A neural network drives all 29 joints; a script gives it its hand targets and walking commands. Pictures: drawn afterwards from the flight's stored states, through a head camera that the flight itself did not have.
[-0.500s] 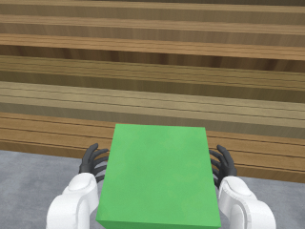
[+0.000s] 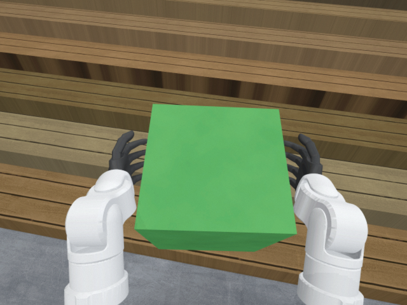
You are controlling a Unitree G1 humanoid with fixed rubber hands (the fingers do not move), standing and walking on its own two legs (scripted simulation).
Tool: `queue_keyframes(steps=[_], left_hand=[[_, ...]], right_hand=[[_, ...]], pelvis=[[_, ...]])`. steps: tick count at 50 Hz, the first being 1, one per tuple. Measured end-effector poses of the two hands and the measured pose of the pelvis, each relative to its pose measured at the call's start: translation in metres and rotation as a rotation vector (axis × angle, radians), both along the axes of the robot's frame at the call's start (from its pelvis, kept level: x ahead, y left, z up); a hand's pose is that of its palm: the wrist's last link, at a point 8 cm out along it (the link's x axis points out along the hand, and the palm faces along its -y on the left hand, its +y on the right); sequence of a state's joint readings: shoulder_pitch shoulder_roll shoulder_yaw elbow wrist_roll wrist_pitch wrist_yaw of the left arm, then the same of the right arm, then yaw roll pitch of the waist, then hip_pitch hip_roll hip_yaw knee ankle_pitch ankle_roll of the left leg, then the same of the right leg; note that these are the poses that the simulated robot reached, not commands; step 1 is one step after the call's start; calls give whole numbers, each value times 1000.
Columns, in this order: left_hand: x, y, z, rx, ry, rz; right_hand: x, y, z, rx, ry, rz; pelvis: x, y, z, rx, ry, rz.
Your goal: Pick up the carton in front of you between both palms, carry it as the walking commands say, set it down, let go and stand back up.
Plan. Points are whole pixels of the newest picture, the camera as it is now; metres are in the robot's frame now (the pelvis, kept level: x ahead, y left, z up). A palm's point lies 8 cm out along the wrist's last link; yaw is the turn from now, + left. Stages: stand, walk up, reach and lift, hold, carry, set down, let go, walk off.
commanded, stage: carry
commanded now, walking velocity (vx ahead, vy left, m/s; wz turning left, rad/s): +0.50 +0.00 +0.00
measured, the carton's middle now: (210, 188) +0.32 +0.01 +0.09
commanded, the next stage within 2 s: none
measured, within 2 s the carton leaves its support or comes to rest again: neither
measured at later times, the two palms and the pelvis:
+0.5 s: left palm (158, 74) +0.66 +0.16 +0.14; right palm (269, 80) +0.66 -0.14 +0.14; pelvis +0.32 +0.01 +0.02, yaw +2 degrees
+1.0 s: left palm out of the picture +1.05 +0.12 +0.25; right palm (276, 4) +1.00 -0.19 +0.25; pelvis +0.69 +0.02 +0.13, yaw -1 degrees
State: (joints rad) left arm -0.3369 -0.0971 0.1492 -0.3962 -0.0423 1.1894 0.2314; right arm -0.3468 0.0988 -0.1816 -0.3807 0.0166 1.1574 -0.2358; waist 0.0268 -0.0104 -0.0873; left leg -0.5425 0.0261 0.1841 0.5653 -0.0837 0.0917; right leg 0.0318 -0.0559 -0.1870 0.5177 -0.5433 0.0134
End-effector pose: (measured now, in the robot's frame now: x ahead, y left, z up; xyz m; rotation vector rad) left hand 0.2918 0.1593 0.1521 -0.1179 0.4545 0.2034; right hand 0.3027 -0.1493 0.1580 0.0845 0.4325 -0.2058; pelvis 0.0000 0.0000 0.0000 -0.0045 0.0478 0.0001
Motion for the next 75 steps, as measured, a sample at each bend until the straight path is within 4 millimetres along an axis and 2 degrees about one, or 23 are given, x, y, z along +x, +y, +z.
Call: queue_keyframes(steps=[2,6,11,15,20,24,27,30,34,36,39,42,45,48,51,54,56,59,61,64,67,72,75], left_hand=[[42,4,-11,5,29,-12],[109,7,-24,-35,123,-12],[180,10,-20,-78,121,-2],[232,15,-13,-74,86,18],[294,17,-5,-55,37,41],[350,8,-7,-35,52,39],[393,5,-9,-42,53,72],[424,11,-17,-39,69,98],[464,28,-18,-38,84,163],[496,31,-12,-22,63,170],[560,23,-5,-30,59,114],[627,-4,8,-41,78,-16],[678,-26,35,8,102,-67],[724,-39,70,25,106,-83],[774,-44,107,18,54,-80],[823,-38,137,6,13,-54],[853,-31,151,-14,6,-26],[888,-12,172,-48,29,45],[901,3,185,-69,48,89],[918,26,204,-60,98,173],[950,38,233,-70,97,205],[1037,36,293,-14,5,160],[1094,30,310,8,1,111]], right_hand=[[33,3,-7,-4,28,-28],[83,8,-20,51,116,-55],[151,12,-16,81,109,-72],[210,17,-8,83,75,-50],[281,19,-4,97,31,-21],[338,10,-11,111,49,-12],[391,7,-16,89,53,18],[444,13,-25,68,73,44],[503,30,-33,113,104,54],[533,34,-34,117,93,39],[578,24,-28,117,91,-19],[610,-1,-10,119,102,-87],[632,-22,19,143,108,-135],[663,-39,58,141,107,-198],[713,-44,106,114,49,-192],[774,-40,148,64,4,-144],[819,-30,169,42,-6,-94],[885,-10,189,33,14,-1],[926,6,197,6,41,45],[968,30,206,20,123,84],[1004,42,228,52,129,90],[1076,35,272,49,35,37],[1118,28,283,70,33,7]], pelvis=[[22,8,-4,8,2,1],[61,20,9,-5,19,-1],[113,28,25,-20,45,3],[163,26,30,-21,60,14],[236,19,23,-13,60,32],[303,12,19,-25,71,36],[350,0,13,-8,73,48],[386,-5,13,-13,75,38],[442,-4,19,14,60,-3],[473,-1,20,33,48,-11],[527,8,28,31,40,0],[571,17,51,54,38,13],[614,24,83,56,23,13],[658,27,117,41,14,-7],[705,22,138,3,15,-12],[754,13,151,-33,19,-10],[787,4,158,-47,31,-9],[839,-12,174,-60,32,7],[863,-19,188,-71,22,12],[898,-22,217,-76,6,15],[935,-22,244,-37,-6,24],[1002,-6,264,3,9,19],[1049,9,271,28,20,11]])
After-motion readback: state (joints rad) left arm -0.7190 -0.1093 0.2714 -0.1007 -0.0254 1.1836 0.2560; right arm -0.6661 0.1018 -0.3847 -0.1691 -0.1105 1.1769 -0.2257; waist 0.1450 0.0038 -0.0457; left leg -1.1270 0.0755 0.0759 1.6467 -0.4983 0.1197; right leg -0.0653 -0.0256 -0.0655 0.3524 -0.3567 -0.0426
